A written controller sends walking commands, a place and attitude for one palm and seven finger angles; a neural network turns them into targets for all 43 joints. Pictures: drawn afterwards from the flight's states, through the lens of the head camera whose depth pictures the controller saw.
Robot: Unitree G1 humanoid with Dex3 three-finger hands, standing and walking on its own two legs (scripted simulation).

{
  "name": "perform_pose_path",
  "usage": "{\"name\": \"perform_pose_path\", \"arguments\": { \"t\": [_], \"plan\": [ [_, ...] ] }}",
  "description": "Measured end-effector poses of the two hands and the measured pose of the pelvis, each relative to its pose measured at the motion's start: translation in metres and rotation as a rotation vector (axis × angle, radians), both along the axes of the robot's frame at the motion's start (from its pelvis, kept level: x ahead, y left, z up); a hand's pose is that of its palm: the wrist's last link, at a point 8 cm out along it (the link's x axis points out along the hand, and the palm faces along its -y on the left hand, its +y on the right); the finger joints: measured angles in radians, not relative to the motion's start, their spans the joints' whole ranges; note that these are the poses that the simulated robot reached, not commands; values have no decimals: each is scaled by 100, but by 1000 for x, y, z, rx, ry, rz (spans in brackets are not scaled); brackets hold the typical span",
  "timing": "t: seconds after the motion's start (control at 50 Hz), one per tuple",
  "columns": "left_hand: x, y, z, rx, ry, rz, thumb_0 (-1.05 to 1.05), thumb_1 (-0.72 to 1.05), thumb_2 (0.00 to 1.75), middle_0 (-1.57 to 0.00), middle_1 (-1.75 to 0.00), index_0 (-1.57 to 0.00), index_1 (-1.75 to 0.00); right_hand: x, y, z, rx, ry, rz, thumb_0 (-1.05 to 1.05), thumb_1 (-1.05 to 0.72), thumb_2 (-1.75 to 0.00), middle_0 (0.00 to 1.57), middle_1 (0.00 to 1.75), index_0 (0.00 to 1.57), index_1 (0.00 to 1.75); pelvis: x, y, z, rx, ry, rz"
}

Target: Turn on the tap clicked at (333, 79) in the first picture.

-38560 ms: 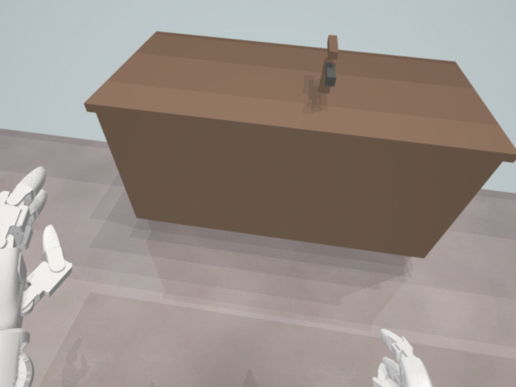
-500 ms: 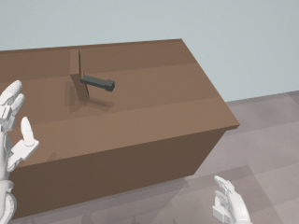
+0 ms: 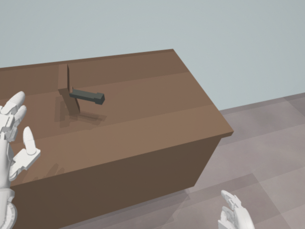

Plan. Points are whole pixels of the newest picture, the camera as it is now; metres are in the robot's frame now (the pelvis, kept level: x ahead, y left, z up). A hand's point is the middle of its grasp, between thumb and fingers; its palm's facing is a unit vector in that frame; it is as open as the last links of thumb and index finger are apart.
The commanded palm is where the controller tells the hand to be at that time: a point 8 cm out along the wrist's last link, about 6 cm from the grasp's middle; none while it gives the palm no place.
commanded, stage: shuffle to correct the standing spot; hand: left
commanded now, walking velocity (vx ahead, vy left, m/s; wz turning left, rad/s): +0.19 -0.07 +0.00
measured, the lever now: (99, 98) +0.50 +0.22 +0.03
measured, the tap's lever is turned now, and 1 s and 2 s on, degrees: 59 59 59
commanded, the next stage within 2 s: none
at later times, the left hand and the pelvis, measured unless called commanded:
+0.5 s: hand (62, 134) +0.26 +0.22 +0.16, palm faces +0.33 -0.85 -0.40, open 7.4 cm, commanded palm +0.20 +0.26 +0.18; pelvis +0.04 -0.02 -0.01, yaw +0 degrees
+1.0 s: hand (56, 143) +0.24 +0.22 +0.15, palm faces +0.34 -0.86 -0.38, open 7.4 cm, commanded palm +0.18 +0.26 +0.18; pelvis +0.02 -0.02 +0.00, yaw +0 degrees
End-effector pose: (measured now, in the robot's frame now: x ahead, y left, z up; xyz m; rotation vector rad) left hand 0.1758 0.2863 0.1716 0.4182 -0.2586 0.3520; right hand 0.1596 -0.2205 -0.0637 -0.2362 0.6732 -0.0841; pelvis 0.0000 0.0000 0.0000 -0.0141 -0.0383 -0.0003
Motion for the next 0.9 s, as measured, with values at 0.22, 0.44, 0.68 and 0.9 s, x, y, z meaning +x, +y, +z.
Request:
{"name": "perform_pose_path", "arguments": {
  "t": [0.22,0.44,0.68,0.9],
  "plan": [
    [29,-21,0,0,12,-29,1,89,90,-20,-30,-21,-30,23,-12,-7,27,-4,-19,1,-90,-90,21,30,20,30,21,-14,-4,-7,4,-8],
    [44,-28,1,32,39,-45,1,89,90,-21,-30,-21,-30,37,-34,-9,4,14,-65,1,-90,-90,20,30,20,30,36,-21,-6,-5,7,-6],
    [40,-31,3,36,54,-38,1,89,90,-21,-30,-21,-30,41,-31,-11,24,17,-56,1,-90,-90,20,30,20,30,35,-24,-5,-6,4,1],
    [28,-26,-1,14,73,-18,1,89,90,-21,-30,-21,-30,34,-23,-8,26,19,-42,1,-90,-90,20,30,20,30,27,-21,-2,-3,2,1]
  ]
}}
